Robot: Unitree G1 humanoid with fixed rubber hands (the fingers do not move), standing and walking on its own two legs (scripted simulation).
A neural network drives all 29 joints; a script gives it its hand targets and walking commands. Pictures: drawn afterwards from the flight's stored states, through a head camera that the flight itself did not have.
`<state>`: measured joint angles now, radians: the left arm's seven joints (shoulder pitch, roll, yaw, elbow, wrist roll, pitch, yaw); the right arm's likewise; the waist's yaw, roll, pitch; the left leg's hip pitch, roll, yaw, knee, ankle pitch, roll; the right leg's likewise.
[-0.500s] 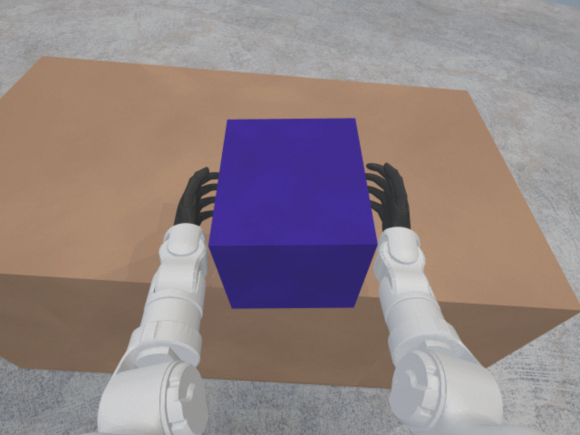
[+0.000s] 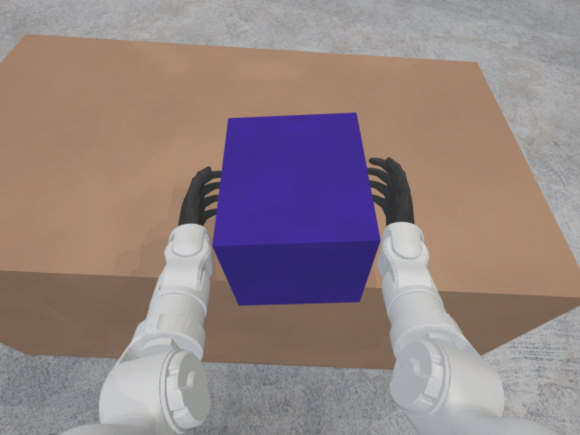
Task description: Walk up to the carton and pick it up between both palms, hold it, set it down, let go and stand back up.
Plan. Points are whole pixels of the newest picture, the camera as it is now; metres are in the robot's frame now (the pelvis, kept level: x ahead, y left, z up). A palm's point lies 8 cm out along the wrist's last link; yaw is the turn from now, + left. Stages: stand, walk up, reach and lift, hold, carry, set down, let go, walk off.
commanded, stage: set down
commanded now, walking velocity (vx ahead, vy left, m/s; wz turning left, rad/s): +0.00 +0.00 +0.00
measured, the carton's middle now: (295, 212) +0.44 +0.01 +0.00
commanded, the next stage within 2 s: none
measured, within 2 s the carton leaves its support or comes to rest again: rests again in 0.58 s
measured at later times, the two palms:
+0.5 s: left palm (204, 224) +0.40 +0.15 +0.01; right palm (394, 218) +0.42 -0.14 +0.03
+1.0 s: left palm (205, 225) +0.40 +0.15 +0.01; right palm (395, 222) +0.41 -0.14 +0.03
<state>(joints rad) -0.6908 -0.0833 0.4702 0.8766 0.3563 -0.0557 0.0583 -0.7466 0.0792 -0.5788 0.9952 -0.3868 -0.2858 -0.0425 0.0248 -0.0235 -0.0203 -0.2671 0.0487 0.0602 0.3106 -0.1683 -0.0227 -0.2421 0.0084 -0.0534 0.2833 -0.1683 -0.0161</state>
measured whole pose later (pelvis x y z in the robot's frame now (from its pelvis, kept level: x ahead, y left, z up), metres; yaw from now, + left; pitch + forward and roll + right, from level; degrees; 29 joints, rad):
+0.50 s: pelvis +0.00 +0.00 +0.00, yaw -1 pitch +15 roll +0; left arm -0.74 -0.07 0.52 1.01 0.35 -0.21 0.08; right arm -0.78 0.07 -0.64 1.03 -0.46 -0.36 -0.04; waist 0.02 -0.01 -0.08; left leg -0.43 0.05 0.08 0.34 -0.17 -0.02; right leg -0.41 0.01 -0.06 0.32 -0.17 -0.02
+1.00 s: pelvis +0.00 +0.00 +0.00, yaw -1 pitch +15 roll +0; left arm -0.77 -0.08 0.57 1.03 0.42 -0.24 0.08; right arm -0.80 0.07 -0.69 1.04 -0.51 -0.38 -0.02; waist 0.02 -0.01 -0.06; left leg -0.43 0.05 0.09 0.34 -0.16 -0.02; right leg -0.42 0.00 -0.06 0.31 -0.16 -0.02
